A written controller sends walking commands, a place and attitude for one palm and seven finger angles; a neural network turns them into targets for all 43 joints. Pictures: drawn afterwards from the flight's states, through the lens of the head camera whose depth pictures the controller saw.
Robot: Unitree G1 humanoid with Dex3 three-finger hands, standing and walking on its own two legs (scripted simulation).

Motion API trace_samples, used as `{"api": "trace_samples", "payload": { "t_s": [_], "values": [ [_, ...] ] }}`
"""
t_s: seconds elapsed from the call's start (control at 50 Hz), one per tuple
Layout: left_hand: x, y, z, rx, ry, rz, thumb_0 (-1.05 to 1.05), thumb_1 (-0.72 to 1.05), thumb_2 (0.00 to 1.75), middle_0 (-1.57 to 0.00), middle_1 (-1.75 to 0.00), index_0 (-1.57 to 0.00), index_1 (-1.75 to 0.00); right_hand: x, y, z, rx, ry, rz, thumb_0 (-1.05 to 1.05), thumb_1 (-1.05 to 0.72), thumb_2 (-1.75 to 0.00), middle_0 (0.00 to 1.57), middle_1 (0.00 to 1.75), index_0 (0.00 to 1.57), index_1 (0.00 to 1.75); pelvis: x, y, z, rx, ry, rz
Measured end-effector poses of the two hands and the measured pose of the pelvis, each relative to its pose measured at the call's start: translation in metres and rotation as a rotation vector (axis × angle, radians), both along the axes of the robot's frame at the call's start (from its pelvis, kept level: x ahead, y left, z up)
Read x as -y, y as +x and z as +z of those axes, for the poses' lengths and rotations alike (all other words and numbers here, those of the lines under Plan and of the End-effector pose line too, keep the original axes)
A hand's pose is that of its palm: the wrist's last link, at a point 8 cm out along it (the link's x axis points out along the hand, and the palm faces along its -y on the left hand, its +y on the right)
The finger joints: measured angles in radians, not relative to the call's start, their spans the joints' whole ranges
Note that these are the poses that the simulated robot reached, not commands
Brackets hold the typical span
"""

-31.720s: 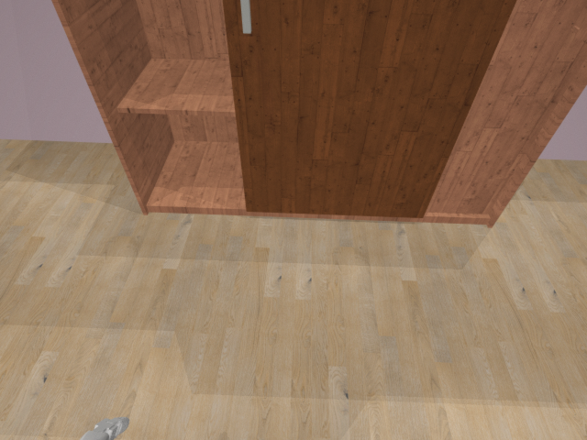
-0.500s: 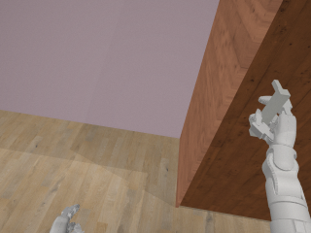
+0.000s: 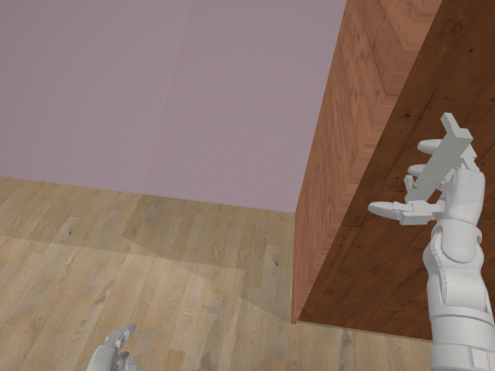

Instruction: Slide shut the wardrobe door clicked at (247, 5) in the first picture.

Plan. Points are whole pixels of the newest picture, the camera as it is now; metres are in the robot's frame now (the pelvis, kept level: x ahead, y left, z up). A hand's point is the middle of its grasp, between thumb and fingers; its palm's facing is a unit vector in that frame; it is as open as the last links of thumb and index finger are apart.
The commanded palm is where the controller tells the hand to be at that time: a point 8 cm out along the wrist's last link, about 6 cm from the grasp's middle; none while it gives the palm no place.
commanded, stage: loosen the grip on the handle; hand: right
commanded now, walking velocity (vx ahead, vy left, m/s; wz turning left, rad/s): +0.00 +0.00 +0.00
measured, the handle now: (430, 163) +0.40 -0.26 +0.16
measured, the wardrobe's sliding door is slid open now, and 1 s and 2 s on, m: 0.00 0.00 0.00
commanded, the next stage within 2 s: slip the hand off the handle in 0.16 s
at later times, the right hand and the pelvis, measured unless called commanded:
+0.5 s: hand (435, 196) +0.35 -0.26 +0.14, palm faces +0.45 +0.87 -0.18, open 14.6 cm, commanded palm +0.31 -0.30 +0.15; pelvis +0.01 +0.00 +0.00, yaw +0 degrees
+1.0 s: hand (466, 200) +0.34 -0.30 +0.14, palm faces +0.40 +0.90 -0.18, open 14.7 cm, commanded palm +0.28 -0.34 +0.15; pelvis -0.01 -0.01 -0.01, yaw +0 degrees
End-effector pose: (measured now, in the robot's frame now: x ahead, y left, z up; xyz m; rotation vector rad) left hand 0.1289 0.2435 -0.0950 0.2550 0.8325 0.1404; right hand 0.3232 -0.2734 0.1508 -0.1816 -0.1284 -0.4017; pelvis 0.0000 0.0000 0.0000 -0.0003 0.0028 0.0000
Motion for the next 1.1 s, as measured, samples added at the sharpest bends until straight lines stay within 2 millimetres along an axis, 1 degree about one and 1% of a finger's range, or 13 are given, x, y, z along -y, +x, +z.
{"api": "trace_samples", "payload": {
  "t_s": [0.06, 0.12, 0.26, 0.36, 0.46, 0.58, 0.74, 0.88, 0.94, 1.0, 1.06, 1.1],
  "values": [
    [-0.001, 0.003, -0.001, -0.016, 0.006, 0.003, 0.01, 0.90, 0.89, -0.20, -0.30, -0.20, -0.30, 0.002, 0.005, -0.004, -0.037, -0.019, -0.005, -0.01, 0.45, -0.25, 0.38, 1.30, 0.36, 1.30, 0.000, 0.004, 0.000, -0.005, 0.001, -0.002],
    [0.000, 0.009, -0.002, -0.016, 0.002, 0.010, 0.01, 0.90, 0.89, -0.20, -0.30, -0.20, -0.30, 0.002, 0.005, -0.003, -0.049, -0.019, -0.008, -0.01, 0.50, -0.23, 0.39, 1.29, 0.33, 1.25, 0.001, 0.010, 0.001, -0.010, 0.001, 0.001],
    [0.005, 0.028, -0.001, 0.024, -0.021, 0.011, 0.01, 0.90, 0.89, -0.20, -0.30, -0.20, -0.30, 0.001, -0.009, -0.002, -0.038, 0.005, -0.024, -0.01, 0.54, -0.21, 0.32, 1.21, 0.29, 1.19, 0.002, 0.019, 0.000, -0.009, -0.003, 0.006],
    [0.009, 0.039, 0.002, 0.046, -0.013, -0.014, 0.01, 0.90, 0.89, -0.20, -0.30, -0.20, -0.30, 0.004, -0.015, -0.006, -0.045, 0.005, -0.049, -0.02, 0.55, -0.20, 0.28, 1.17, 0.27, 1.16, 0.000, 0.015, -0.001, 0.000, -0.003, -0.005],
    [0.009, 0.040, 0.005, 0.060, -0.003, -0.016, 0.01, 0.90, 0.89, -0.20, -0.30, -0.20, -0.30, 0.016, -0.018, -0.005, -0.053, -0.016, -0.064, -0.02, 0.55, -0.20, 0.27, 1.16, 0.26, 1.16, -0.002, 0.010, -0.001, 0.005, -0.001, -0.005],
    [0.006, 0.029, 0.004, 0.052, 0.004, -0.002, 0.01, 0.90, 0.89, -0.20, -0.30, -0.20, -0.30, 0.033, -0.023, 0.006, -0.020, -0.021, -0.064, -0.02, 0.55, -0.20, 0.26, 1.15, 0.26, 1.15, -0.002, 0.003, -0.001, 0.008, 0.000, -0.006],
    [-0.001, 0.000, -0.003, -0.001, 0.027, 0.026, 0.01, 0.90, 0.89, -0.20, -0.30, -0.20, -0.30, 0.061, -0.027, -0.004, -0.074, 0.000, -0.078, -0.02, 0.55, -0.20, 0.26, 1.15, 0.26, 1.15, 0.000, -0.008, -0.002, -0.001, 0.005, -0.011],
    [-0.005, -0.027, -0.010, -0.055, 0.046, 0.050, 0.01, 0.90, 0.89, -0.20, -0.30, -0.20, -0.30, 0.076, -0.022, 0.000, -0.028, -0.019, -0.070, -0.02, 0.55, -0.20, 0.25, 1.15, 0.26, 1.15, 0.005, -0.014, -0.005, -0.022, 0.011, -0.009],
    [-0.004, -0.036, -0.011, -0.066, 0.042, 0.065, 0.01, 0.90, 0.89, -0.20, -0.30, -0.20, -0.30, 0.076, -0.020, 0.000, -0.024, -0.023, -0.046, -0.02, 0.55, -0.20, 0.25, 1.15, 0.26, 1.15, 0.008, -0.014, -0.005, -0.027, 0.013, -0.005],
    [-0.001, -0.039, -0.012, -0.060, 0.031, 0.078, 0.01, 0.90, 0.89, -0.20, -0.30, -0.20, -0.30, 0.069, -0.022, -0.001, -0.024, -0.025, -0.009, -0.02, 0.55, -0.20, 0.25, 1.15, 0.26, 1.15, 0.012, -0.012, -0.005, -0.028, 0.014, 0.002],
    [0.003, -0.036, -0.011, -0.039, 0.016, 0.085, 0.01, 0.90, 0.89, -0.20, -0.30, -0.20, -0.30, 0.064, -0.030, -0.006, -0.027, -0.011, 0.010, -0.02, 0.55, -0.20, 0.25, 1.15, 0.26, 1.15, 0.016, -0.009, -0.005, -0.024, 0.012, 0.012],
    [0.007, -0.031, -0.010, -0.019, 0.009, 0.084, 0.01, 0.90, 0.89, -0.20, -0.30, -0.20, -0.30, 0.064, -0.038, -0.010, -0.030, 0.000, -0.003, -0.02, 0.55, -0.20, 0.26, 1.15, 0.26, 1.15, 0.017, -0.007, -0.005, -0.019, 0.010, 0.017]
  ]
}}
